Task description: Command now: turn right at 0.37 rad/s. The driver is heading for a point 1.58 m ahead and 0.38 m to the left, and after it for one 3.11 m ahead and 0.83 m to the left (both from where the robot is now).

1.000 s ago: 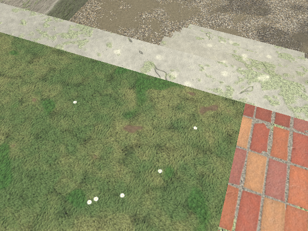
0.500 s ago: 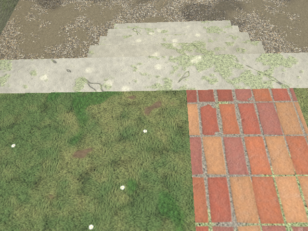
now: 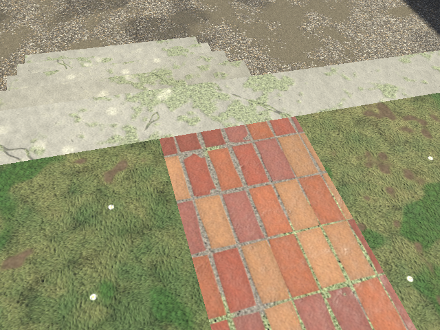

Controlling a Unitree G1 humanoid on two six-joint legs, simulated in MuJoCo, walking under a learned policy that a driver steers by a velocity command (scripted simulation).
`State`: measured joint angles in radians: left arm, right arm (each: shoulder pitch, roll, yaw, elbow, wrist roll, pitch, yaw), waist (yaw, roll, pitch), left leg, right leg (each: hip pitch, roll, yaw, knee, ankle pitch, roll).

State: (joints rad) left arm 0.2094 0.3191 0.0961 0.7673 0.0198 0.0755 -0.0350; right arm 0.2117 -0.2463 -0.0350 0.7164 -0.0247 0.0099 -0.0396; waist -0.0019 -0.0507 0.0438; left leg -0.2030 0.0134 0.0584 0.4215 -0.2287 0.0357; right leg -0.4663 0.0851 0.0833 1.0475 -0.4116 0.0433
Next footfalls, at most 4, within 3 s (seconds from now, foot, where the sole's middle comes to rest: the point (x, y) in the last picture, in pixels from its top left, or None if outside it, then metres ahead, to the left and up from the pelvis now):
0.18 right None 0.01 -0.12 -0.78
0.66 left None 0.12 0.12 -0.78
1.18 right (175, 314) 0.52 0.11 -0.78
1.64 left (86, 275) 0.63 0.39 -0.78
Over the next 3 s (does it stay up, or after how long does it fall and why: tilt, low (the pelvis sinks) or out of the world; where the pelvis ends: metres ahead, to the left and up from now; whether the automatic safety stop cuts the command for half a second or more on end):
stays up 1.24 0.30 0.00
